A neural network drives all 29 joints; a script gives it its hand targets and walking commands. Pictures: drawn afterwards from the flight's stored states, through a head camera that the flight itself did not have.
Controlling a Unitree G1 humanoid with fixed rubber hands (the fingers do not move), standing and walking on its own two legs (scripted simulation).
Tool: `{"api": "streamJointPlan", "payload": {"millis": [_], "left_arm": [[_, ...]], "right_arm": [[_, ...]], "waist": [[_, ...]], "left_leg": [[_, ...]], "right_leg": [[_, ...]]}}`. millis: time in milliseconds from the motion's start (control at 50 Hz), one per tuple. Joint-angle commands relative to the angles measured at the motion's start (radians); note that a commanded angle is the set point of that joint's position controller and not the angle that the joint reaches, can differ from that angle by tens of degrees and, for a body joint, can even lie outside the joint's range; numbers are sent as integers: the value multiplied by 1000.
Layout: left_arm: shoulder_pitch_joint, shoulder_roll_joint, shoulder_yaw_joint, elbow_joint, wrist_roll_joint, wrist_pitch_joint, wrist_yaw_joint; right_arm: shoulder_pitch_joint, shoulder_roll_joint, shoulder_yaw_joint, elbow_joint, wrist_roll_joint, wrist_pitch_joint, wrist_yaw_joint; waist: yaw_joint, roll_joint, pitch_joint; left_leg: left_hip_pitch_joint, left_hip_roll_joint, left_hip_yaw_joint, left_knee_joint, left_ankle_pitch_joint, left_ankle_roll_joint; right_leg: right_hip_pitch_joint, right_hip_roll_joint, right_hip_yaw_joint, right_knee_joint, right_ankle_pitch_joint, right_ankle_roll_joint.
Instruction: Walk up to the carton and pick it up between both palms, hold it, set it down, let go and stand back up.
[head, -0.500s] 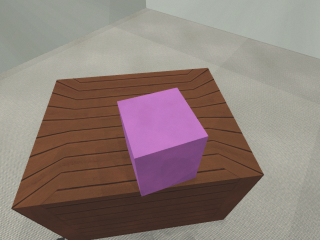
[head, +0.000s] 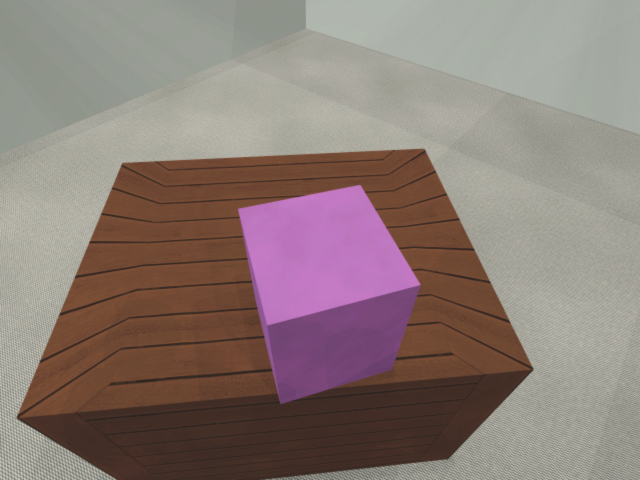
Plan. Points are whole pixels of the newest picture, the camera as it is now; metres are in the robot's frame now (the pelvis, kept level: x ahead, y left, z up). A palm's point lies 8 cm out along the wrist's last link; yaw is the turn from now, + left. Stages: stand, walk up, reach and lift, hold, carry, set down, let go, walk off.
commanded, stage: walk up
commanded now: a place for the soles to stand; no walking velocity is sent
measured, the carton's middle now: (320, 294) +0.41 +0.02 -0.05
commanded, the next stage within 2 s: stand in 1.74 s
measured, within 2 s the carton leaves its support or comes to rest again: neither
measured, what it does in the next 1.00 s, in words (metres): stands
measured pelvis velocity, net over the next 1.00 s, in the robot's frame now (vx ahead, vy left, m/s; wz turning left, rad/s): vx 0.02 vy -0.02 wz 0.08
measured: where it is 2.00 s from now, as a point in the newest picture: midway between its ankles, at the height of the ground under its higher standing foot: outside the picture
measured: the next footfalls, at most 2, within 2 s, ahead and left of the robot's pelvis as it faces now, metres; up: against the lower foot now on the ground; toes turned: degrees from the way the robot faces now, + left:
none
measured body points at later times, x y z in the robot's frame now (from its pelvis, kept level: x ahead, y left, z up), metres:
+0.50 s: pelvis +0.03 -0.02 -0.02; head +0.06 -0.01 +0.43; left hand +0.09 +0.30 -0.14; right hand +0.15 -0.32 -0.13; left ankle +0.03 +0.11 -0.73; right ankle -0.02 -0.12 -0.74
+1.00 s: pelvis +0.02 -0.02 -0.02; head +0.06 -0.04 +0.42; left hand +0.10 +0.29 -0.13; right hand +0.15 -0.32 -0.16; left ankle +0.01 +0.11 -0.74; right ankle +0.04 -0.16 -0.74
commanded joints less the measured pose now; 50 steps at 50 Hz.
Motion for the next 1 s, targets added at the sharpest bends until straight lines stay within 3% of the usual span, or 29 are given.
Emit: {"api": "streamJointPlan", "payload": {"millis": [0,20,100,180,240,300,320,340,360,400,460,500,520,540,560,580,620,680,720,740,760,780,800,820,860,920,940,960,980], "left_arm": [[-6,238,51,-96,-4,-28,9],[-2,246,54,-99,-8,-28,13],[-12,248,56,-131,-15,-24,16],[-33,207,53,-167,-19,-14,20],[-20,201,59,-180,-12,-16,19],[70,238,74,-164,-12,-31,21],[130,264,80,-144,-15,-35,22],[147,279,92,-148,-14,-37,24],[168,294,97,-161,-2,-39,23],[129,276,90,-183,-4,-32,28],[28,240,78,-231,-14,-27,34],[-84,220,58,-261,-33,-17,22],[-76,165,45,-273,-40,-17,22],[-44,125,38,-281,-41,-1,26],[-20,189,61,-236,-32,16,33],[8,193,61,-228,-42,13,34],[58,194,58,-171,-50,4,32],[85,185,63,-141,-42,-8,31],[131,168,57,-123,-39,-29,36],[136,176,62,-112,-27,-39,40],[94,259,71,-121,-11,-47,42],[38,300,77,-133,-12,-53,41],[-33,344,77,-156,-10,-49,42],[-39,296,64,-159,-6,-47,43],[-106,253,54,-188,-12,-48,43],[-96,254,47,-182,-29,-44,46],[-96,242,42,-183,-38,-41,45],[-96,217,45,-192,-40,-37,49],[-61,187,33,-186,-45,-37,45]], "right_arm": [[-71,-210,-39,-113,10,-19,-16],[-72,-186,-35,-114,5,-19,-19],[-20,-189,-32,-111,8,-23,-25],[54,-260,-57,-109,11,-25,-27],[63,-290,-67,-136,10,-21,-33],[-20,-244,-58,-184,14,-20,-32],[-66,-193,-44,-209,21,-17,-31],[-68,-153,-32,-215,19,-7,-36],[-70,-163,-33,-227,-1,-1,-42],[-52,-175,-28,-221,14,-10,-32],[34,-173,-40,-188,19,-27,-27],[163,-187,-64,-142,16,-34,-29],[204,-255,-84,-143,4,-31,-36],[141,-302,-76,-170,4,-34,-45],[92,-329,-80,-187,17,-35,-44],[19,-315,-86,-225,23,-40,-44],[-80,-246,-69,-235,12,-35,-40],[-59,-229,-62,-227,9,-28,-33],[-114,-223,-63,-235,8,-8,-22],[-129,-206,-60,-239,13,4,-21],[-110,-174,-50,-254,31,11,-18],[-98,-155,-36,-247,38,27,-15],[-81,-186,-55,-192,30,40,-21],[-67,-206,-61,-173,26,37,-19],[-38,-201,-64,-167,30,31,-5],[0,-194,-71,-136,17,11,-12],[12,-194,-65,-111,19,1,-19],[11,-248,-73,-103,12,-5,-24],[-67,-248,-66,-120,11,-9,-22]], "waist": [[7,20,2],[19,-55,16],[4,-99,-18],[-18,23,-41],[-16,50,-55],[44,44,-82],[78,-67,-79],[84,-162,-35],[92,-142,-22],[56,-114,58],[0,-103,30],[-99,-39,-43],[-108,112,-83],[-69,222,-90],[-54,148,-86],[-32,167,-42],[13,170,4],[17,152,-9],[39,175,-61],[44,153,-99],[16,-32,-115],[2,-100,-68],[4,-162,-49],[-2,-165,-2],[-36,-177,-6],[-50,-160,-42],[-39,-142,-87],[-21,-35,-108],[17,17,-110]], "left_leg": [[-133,56,-55,-7,167,59],[-165,41,-33,22,156,53],[-102,32,-5,25,213,40],[62,153,-183,-4,446,118],[61,209,-255,32,485,181],[-123,117,-146,173,483,114],[-253,17,-20,317,328,58],[-417,-38,35,440,-234,44],[-443,-6,-37,457,-350,48],[-418,30,-43,428,-323,51],[-252,35,30,195,-129,44],[43,-4,75,-36,234,55],[139,127,-163,-65,385,120],[133,324,-496,-131,525,229],[37,386,-532,-84,452,335],[-47,418,-492,-66,468,365],[-129,312,-299,-57,389,293],[-113,281,-236,-16,498,240],[-74,193,-114,111,458,176],[-63,156,-94,207,393,136],[-141,73,-59,312,296,83],[-232,-6,-34,337,-32,29],[-173,-18,-76,457,-287,35],[-160,-3,-99,502,-318,45],[-167,-5,-96,405,-291,52],[-84,9,-31,72,25,47],[-19,47,-86,12,236,60],[-2,104,-214,24,406,102],[14,147,-290,19,450,147]], "right_leg": [[35,-122,166,-151,156,-106],[66,-159,196,-165,183,-131],[96,-179,161,-119,410,-143],[-68,-45,20,22,328,-51],[-83,-31,18,85,246,-47],[125,-100,103,16,431,-83],[226,-167,175,-70,543,-116],[300,-284,268,-94,706,-183],[279,-341,325,-103,708,-236],[190,-330,271,-71,768,-263],[93,-229,103,16,752,-193],[-64,-117,-17,211,603,-103],[-182,-41,-45,384,423,-44],[-278,77,4,469,-225,-4],[-204,44,142,544,-362,-12],[-200,0,177,577,-375,-14],[-153,-10,168,473,-322,-36],[-138,-25,64,303,-229,-35],[-55,-18,10,7,2,-27],[-8,-25,60,-103,147,-23],[20,-134,278,-125,270,-59],[-12,-253,445,-171,277,-137],[-171,-342,500,-161,205,-258],[-224,-349,503,-141,238,-293],[-160,-252,299,-66,332,-233],[-75,-181,198,58,536,-128],[-61,-147,165,126,521,-95],[-95,-85,111,258,451,-62],[-148,-34,82,225,286,-42]]}}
